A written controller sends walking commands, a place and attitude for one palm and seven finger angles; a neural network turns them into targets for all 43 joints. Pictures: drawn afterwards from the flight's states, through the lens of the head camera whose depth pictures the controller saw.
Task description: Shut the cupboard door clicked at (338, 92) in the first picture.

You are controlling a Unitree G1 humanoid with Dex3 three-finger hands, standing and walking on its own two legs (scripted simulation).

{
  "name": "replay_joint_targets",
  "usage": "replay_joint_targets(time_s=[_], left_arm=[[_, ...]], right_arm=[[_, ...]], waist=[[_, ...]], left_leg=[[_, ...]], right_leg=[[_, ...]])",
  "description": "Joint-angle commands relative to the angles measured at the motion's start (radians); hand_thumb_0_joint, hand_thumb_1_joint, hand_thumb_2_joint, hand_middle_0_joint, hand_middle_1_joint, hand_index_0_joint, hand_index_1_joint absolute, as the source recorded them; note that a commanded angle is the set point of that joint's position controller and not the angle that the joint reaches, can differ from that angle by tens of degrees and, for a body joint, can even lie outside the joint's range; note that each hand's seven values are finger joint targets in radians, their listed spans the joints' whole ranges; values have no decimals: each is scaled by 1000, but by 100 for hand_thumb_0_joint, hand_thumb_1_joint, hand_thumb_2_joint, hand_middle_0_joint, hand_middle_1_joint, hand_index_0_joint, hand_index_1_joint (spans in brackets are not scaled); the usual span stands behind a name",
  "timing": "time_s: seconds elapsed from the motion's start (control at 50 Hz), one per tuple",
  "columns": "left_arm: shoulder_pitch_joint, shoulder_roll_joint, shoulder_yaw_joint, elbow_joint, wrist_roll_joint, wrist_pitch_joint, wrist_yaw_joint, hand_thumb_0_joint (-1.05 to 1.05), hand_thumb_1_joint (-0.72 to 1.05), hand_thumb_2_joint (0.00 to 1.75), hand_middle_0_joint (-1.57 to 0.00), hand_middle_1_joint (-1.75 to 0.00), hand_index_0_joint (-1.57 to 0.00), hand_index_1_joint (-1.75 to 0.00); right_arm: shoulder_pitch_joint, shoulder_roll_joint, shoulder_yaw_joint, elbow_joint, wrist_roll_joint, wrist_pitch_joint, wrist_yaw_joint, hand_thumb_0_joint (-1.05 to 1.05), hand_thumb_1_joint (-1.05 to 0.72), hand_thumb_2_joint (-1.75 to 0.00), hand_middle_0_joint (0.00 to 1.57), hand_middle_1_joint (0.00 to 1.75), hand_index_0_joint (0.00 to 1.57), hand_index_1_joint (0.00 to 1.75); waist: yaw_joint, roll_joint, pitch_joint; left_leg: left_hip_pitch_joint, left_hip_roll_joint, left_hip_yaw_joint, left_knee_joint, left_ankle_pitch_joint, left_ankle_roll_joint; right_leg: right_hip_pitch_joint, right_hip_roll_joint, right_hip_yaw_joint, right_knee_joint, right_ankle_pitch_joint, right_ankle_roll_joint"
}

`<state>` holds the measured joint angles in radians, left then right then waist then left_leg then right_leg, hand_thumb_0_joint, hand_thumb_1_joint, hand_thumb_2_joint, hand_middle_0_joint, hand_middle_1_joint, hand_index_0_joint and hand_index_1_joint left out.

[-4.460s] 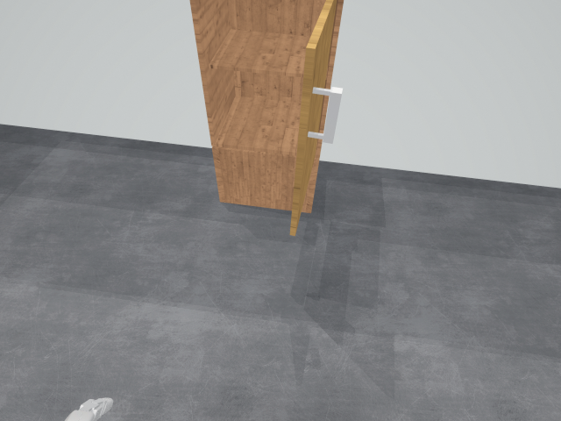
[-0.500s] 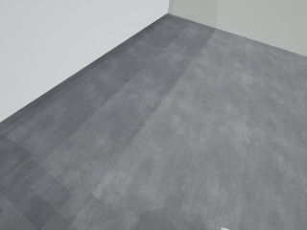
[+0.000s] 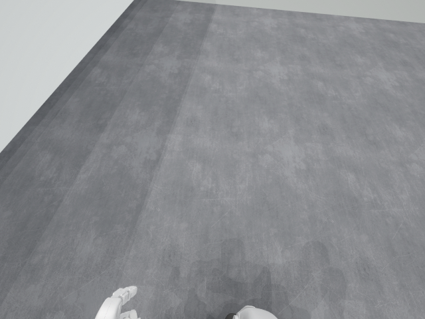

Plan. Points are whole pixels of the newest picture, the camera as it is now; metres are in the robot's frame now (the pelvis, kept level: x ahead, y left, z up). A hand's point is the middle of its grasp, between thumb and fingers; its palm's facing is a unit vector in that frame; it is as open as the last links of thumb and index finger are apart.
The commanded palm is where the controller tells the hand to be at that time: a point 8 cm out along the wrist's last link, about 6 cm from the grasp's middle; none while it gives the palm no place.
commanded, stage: walk around to get in front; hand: left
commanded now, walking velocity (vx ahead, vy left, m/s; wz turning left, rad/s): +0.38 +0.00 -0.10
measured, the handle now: out of the picture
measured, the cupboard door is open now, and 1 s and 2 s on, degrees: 85 85 85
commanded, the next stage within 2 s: walk to a spot facing it in 1.68 s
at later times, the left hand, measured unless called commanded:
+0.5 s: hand out of the picture +0.14 +0.20 -0.18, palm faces +0.10 -0.99 -0.12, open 7.3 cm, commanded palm none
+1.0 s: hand (143, 171) +0.52 +0.19 -0.14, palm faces -0.15 -0.97 -0.18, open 7.3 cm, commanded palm none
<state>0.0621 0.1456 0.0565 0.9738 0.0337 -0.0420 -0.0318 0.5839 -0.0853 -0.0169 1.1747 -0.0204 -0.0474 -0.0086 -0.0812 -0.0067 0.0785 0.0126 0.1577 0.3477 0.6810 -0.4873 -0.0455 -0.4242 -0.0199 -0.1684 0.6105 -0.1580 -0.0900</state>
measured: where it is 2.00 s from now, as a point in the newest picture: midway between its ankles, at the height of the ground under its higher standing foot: (211, 190)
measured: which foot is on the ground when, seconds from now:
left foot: up 0.00-0.46, down 0.48-1.00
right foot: down 0.00-0.48, up 0.50-1.00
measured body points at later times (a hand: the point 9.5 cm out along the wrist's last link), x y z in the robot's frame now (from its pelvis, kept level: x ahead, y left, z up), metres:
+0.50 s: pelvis +0.21 +0.04 +0.01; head +0.23 +0.07 +0.45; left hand +0.14 +0.25 -0.16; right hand +0.33 -0.20 -0.11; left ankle +0.31 +0.13 -0.72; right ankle +0.09 -0.08 -0.71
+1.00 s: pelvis +0.41 +0.03 +0.02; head +0.42 +0.02 +0.47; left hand +0.53 +0.24 -0.13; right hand +0.27 -0.14 -0.13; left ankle +0.31 +0.13 -0.72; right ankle +0.51 -0.11 -0.69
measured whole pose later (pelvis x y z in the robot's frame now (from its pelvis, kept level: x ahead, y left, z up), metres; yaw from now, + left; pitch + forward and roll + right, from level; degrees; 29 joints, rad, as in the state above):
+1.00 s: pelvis +0.41 +0.03 +0.02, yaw -8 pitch -1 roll +1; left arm 0.15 0.16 0.08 1.04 0.03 0.00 -0.02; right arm 0.49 -0.09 -0.03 1.15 -0.03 -0.07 -0.02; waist -0.07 -0.01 0.05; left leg 0.06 0.05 0.30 0.32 -0.35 -0.01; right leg -0.52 -0.11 -0.11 0.71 -0.17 0.00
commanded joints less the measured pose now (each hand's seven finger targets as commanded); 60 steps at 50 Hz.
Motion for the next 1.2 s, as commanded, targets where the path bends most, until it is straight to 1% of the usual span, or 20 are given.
replay_joint_targets(time_s=[0.0,0.06,0.12,0.26,0.36,0.4,0.42,0.44,0.46,0.48,0.54,0.64,0.82,0.96,1.02,1.04,1.06,1.08,1.14,1.18], left_arm=[[388,285,71,77,-30,-9,43,0,90,90,-20,-30,-20,-30],[228,132,23,55,-25,-25,44,0,90,90,-20,-30,-20,-30],[209,70,16,54,-7,-42,49,0,90,90,-20,-30,-20,-30],[284,103,13,73,-12,-55,43,0,90,90,-20,-30,-20,-30],[343,154,17,93,-8,-51,48,0,90,90,-20,-30,-20,-30],[353,166,17,106,-9,-47,48,0,90,90,-20,-30,-20,-30],[339,168,20,107,-9,-46,48,0,90,90,-20,-30,-20,-30],[327,158,19,99,-15,-46,47,0,90,90,-20,-30,-20,-30],[360,106,14,83,-26,-43,37,0,90,90,-20,-30,-20,-30],[332,92,4,52,-26,-46,29,0,90,90,-20,-30,-20,-30],[237,90,18,67,-10,-25,20,0,90,90,-20,-30,-20,-30],[343,16,20,106,0,25,20,0,90,90,-20,-30,-20,-30],[111,33,24,13,-3,32,9,0,90,90,-20,-30,-20,-30],[-26,20,11,-29,-4,5,9,0,90,90,-20,-30,-20,-30],[252,75,27,57,1,-16,17,0,90,90,-20,-30,-20,-30],[392,152,50,102,7,-28,27,0,90,90,-20,-30,-20,-30],[509,263,78,126,0,-33,39,0,90,90,-20,-30,-20,-30],[498,291,79,130,-22,-26,44,0,90,90,-20,-30,-20,-30],[274,143,37,81,-22,-30,49,0,90,90,-20,-30,-20,-30],[241,75,11,84,-15,-41,49,0,90,90,-20,-30,-20,-30]], right_arm=[[-124,-141,-40,-133,21,-29,-7,0,-90,-90,20,30,20,30],[-180,-85,-43,-126,0,2,-4,0,-90,-90,20,30,20,30],[-87,-50,-46,-104,-10,26,1,0,-90,-90,20,30,20,30],[-344,-94,-47,-204,-10,13,32,0,-90,-90,20,30,20,30],[-474,-122,-40,-253,-6,-4,44,0,-90,-90,20,30,20,30],[-455,-141,-44,-247,-7,-10,39,0,-90,-90,20,30,20,30],[-362,-158,-52,-219,-9,-16,32,0,-90,-90,20,30,20,30],[-205,-202,-64,-172,-15,-23,21,0,-90,-90,20,30,20,30],[-58,-318,-91,-138,-30,-31,9,0,-90,-90,20,30,20,30],[15,-376,-99,-118,-15,-22,3,0,-90,-90,20,30,20,30],[-207,-236,-64,-168,-3,-22,-7,0,-90,-90,20,30,20,30],[-245,-146,-51,-152,2,-44,-15,0,-90,-90,20,30,20,30],[-104,-150,-48,-87,2,-47,-17,0,-90,-90,20,30,20,30],[-4,-155,-43,-30,-14,-32,-16,0,-90,-90,20,30,20,30],[-57,-176,-48,-33,-2,-30,-13,0,-90,-90,20,30,20,30],[-69,-148,-45,-48,8,-32,-2,0,-90,-90,20,30,20,30],[-43,-89,-32,-84,17,-35,-1,0,-90,-90,20,30,20,30],[-127,-125,-38,-110,19,-27,-1,0,-90,-90,20,30,20,30],[-223,-89,-48,-112,6,-13,1,0,-90,-90,20,30,20,30],[-170,-50,-45,-91,-4,13,3,0,-90,-90,20,30,20,30]], waist=[[199,-62,-257],[102,17,4],[30,-47,9],[84,-132,37],[118,-81,38],[97,-48,27],[50,-11,-16],[-17,59,-101],[-57,280,-230],[-64,385,-264],[10,126,-33],[102,112,9],[57,97,73],[13,128,72],[152,77,-89],[214,-32,-187],[228,-271,-312],[225,-194,-281],[134,-26,-46],[79,-43,14]], left_leg=[[-654,-19,-261,736,-22,33],[-570,46,-306,617,161,30],[-511,37,-287,490,216,12],[-621,27,-259,170,322,-8],[-560,-13,-222,-11,286,20],[-460,-49,-189,-72,255,39],[-322,-76,-177,-123,265,49],[-82,-69,-208,-187,324,70],[166,171,-513,-254,320,150],[247,337,-749,-381,371,227],[-95,264,-588,-475,142,175],[-247,153,-321,-533,256,122],[-63,165,-258,-556,379,183],[31,177,-195,-429,685,169],[-44,124,-121,-98,899,116],[-262,77,-97,138,697,76],[-552,-84,-105,462,-13,24],[-637,-83,-254,637,-87,48],[-622,25,-332,637,158,52],[-557,24,-319,567,224,40]], right_leg=[[664,-429,588,-284,109,-227],[201,-306,371,-391,44,-95],[98,-231,224,-429,37,-66],[247,-209,197,-427,99,-77],[368,-244,212,-373,205,-64],[372,-243,205,-298,317,-56],[344,-221,176,-174,400,-39],[248,-169,123,37,399,-3],[30,-42,34,338,83,56],[-153,40,74,601,-392,71],[-208,-93,171,705,-206,64],[-141,-112,162,618,-28,100],[-293,-139,108,310,57,126],[-152,-58,19,28,-57,70],[255,13,-21,-111,3,30],[529,-127,132,-124,-4,-16],[763,-411,566,-215,59,-132],[714,-454,632,-304,80,-165],[318,-362,390,-377,-38,-77],[173,-297,250,-426,1,-36]])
